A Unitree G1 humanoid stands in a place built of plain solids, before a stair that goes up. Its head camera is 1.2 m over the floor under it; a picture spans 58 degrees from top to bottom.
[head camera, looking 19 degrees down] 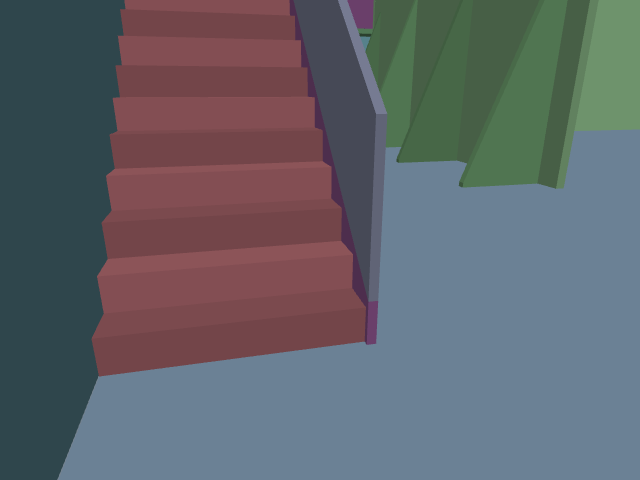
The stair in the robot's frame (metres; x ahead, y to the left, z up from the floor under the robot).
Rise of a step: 0.19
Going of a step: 0.23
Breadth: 1.25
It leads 13 degrees to the left of straight ahead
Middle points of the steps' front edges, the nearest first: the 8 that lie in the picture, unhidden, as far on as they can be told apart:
1.76 0.38 0.20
1.98 0.43 0.39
2.21 0.48 0.58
2.43 0.53 0.78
2.65 0.59 0.97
2.87 0.64 1.16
3.09 0.69 1.36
3.31 0.74 1.55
